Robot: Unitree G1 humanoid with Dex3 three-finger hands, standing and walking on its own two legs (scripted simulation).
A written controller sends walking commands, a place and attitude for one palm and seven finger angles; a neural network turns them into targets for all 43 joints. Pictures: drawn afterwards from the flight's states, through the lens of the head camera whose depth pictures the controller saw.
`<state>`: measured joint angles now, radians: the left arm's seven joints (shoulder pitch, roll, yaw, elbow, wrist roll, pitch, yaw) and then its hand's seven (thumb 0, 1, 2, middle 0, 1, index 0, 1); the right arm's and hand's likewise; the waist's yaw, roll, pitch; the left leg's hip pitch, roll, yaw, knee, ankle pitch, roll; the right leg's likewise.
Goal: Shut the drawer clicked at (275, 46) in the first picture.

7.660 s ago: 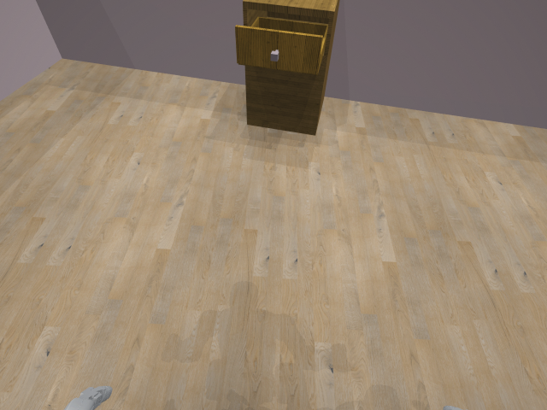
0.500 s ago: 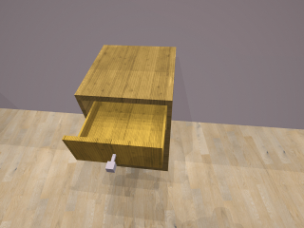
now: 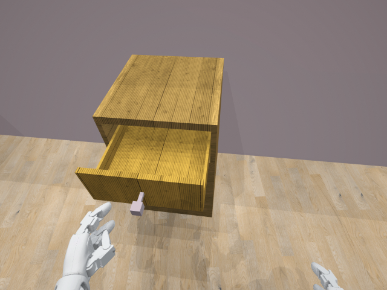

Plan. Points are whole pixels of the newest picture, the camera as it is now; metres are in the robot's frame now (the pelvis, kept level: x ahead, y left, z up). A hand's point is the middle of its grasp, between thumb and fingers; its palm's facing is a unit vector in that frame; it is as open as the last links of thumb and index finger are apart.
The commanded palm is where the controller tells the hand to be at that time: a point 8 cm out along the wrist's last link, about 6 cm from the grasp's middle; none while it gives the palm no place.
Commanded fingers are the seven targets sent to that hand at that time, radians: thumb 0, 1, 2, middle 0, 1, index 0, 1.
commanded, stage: raise the hand and make a fist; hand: left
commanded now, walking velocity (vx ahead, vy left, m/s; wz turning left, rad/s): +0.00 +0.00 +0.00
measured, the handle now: (139, 203) +0.40 +0.19 -0.18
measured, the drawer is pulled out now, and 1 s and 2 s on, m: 0.21 0.21 0.21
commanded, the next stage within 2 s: bring the fist close to the handle in 1.68 s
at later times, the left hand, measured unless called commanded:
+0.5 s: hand (127, 275) +0.18 +0.15 -0.07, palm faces -0.28 -0.96 -0.02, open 4.3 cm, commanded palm +0.15 +0.23 -0.07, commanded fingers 0.00 0.90 0.90 -0.94 -1.10 -0.94 -1.10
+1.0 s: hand (119, 263) +0.20 +0.17 -0.07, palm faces -0.12 -0.99 -0.01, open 3.1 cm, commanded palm +0.18 +0.23 -0.07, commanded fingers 0.00 0.90 0.90 -1.40 -1.60 -1.40 -1.60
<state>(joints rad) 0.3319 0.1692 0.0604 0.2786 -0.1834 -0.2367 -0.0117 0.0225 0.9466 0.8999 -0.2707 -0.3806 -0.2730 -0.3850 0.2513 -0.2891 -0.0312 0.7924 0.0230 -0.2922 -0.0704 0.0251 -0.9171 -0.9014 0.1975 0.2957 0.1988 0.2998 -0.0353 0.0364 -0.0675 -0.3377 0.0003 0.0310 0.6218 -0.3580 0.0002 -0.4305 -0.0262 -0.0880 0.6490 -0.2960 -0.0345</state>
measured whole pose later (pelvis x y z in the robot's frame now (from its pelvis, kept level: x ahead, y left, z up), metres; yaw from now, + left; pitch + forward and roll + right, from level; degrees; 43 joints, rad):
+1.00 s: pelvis -0.04 +0.03 -0.10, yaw +0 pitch +20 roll -3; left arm 0.35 0.23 0.03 -0.06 -0.19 -0.40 -0.20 0.02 0.90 0.90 -1.25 -1.44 -1.25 -1.44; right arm 0.18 -0.24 0.00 0.46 0.02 -0.20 -0.03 0.02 -0.90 -0.90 0.20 0.30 0.20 0.30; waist -0.03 0.00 -0.16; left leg -1.06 0.01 0.00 1.32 -0.61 0.03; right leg -1.11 -0.04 -0.10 1.24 -0.48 -0.02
